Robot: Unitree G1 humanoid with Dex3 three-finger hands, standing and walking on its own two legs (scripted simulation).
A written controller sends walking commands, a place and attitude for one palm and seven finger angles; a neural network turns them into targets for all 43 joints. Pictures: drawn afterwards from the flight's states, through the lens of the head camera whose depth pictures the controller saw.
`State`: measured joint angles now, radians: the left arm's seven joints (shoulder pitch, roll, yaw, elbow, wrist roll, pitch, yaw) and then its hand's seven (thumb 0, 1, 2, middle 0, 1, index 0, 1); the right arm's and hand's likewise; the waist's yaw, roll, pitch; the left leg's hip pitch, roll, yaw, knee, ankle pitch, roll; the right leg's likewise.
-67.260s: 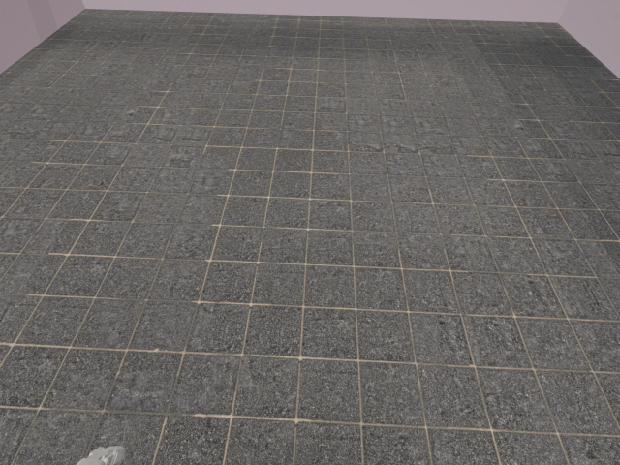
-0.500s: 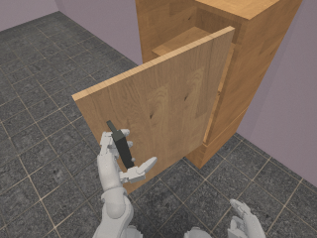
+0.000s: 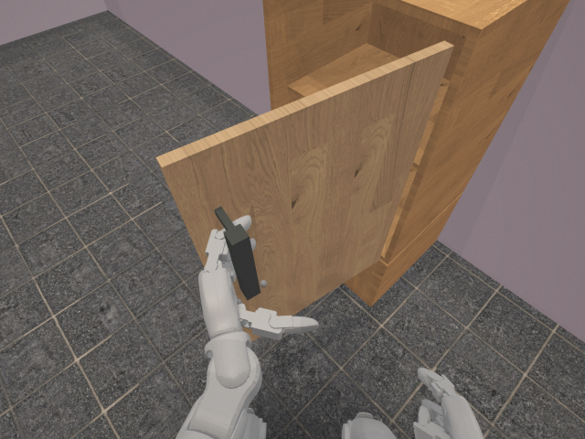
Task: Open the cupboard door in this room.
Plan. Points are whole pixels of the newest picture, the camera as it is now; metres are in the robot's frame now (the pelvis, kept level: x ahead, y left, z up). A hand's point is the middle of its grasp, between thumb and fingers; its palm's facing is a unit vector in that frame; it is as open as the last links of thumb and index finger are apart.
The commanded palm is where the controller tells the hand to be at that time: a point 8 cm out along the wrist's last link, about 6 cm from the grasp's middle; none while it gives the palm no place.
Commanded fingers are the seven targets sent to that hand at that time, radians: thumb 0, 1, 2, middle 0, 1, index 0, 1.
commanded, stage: slide the hand sideways off the handle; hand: left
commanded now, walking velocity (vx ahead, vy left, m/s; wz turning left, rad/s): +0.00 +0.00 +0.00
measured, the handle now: (237, 255) +0.35 +0.10 +0.05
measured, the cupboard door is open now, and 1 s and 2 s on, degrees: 80 82 82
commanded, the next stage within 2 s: draw the hand back to the body in 1.20 s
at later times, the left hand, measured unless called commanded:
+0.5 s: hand (240, 325) +0.25 +0.08 +0.05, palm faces -0.12 -0.99 -0.01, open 16.3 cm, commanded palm +0.23 +0.15 +0.05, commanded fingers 0.00 -0.50 0.30 -0.15 -0.30 -0.15 -0.30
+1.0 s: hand (193, 347) +0.22 +0.14 +0.05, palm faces -0.07 -1.00 -0.03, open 16.2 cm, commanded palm +0.20 +0.20 +0.05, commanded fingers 0.00 -0.50 0.30 -0.15 -0.30 -0.15 -0.30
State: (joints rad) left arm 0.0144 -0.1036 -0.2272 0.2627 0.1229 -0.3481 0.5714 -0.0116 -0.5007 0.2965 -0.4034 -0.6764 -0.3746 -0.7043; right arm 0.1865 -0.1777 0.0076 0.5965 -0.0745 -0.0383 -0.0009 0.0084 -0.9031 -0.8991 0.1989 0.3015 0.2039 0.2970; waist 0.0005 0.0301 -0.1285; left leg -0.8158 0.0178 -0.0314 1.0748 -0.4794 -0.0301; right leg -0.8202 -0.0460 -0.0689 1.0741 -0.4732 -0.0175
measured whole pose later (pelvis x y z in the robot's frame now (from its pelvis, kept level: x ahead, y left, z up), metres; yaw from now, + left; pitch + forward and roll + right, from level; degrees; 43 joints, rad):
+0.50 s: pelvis +0.00 +0.02 -0.01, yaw -1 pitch +12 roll +0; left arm 0.27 0.07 -0.19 -0.03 -0.02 -0.34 0.03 -0.01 -0.50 0.30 -0.15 -0.31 -0.16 -0.32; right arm 0.25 -0.21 0.02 0.44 -0.01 -0.05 0.00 0.01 -0.90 -0.90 0.20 0.30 0.20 0.30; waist -0.01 0.02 -0.12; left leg -0.83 0.01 -0.01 1.14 -0.52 -0.01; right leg -0.84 -0.05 -0.04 1.12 -0.50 0.01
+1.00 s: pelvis +0.02 +0.00 -0.02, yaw -1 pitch +14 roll -1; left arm 0.49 0.16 -0.01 -0.19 -0.16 -0.35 -0.15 -0.01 -0.50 0.30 -0.17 -0.31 -0.18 -0.32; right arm 0.25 -0.22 0.00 0.42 0.01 -0.07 -0.04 0.01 -0.90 -0.90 0.20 0.30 0.20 0.30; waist 0.00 0.03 -0.14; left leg -0.88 0.03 -0.04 1.20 -0.57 -0.03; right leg -0.88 -0.04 -0.07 1.18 -0.55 -0.01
